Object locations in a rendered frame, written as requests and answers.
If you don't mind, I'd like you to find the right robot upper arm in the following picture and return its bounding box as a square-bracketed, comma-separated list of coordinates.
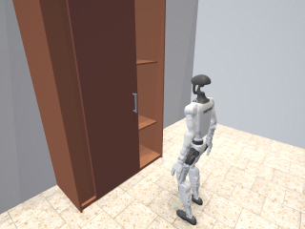
[208, 97, 217, 126]

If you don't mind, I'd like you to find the wardrobe door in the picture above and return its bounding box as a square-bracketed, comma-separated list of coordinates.
[42, 0, 95, 204]
[66, 0, 140, 198]

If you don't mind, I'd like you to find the right robot foot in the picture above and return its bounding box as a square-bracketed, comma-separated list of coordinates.
[192, 194, 203, 206]

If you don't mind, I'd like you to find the robot left hand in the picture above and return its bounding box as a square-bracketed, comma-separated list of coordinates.
[171, 161, 184, 180]

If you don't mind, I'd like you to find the robot right hand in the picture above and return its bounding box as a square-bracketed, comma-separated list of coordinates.
[205, 140, 213, 156]

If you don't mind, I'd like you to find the handle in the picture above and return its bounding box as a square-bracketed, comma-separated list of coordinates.
[133, 94, 138, 113]

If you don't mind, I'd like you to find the left robot forearm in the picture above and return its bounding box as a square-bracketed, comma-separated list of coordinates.
[177, 132, 193, 164]

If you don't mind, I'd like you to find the left robot upper arm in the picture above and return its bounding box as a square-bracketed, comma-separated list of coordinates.
[184, 103, 198, 140]

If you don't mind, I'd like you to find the right robot forearm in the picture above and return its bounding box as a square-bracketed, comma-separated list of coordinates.
[205, 123, 217, 142]

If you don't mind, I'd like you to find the robot left thigh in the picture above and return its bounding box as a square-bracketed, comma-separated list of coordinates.
[176, 149, 196, 192]

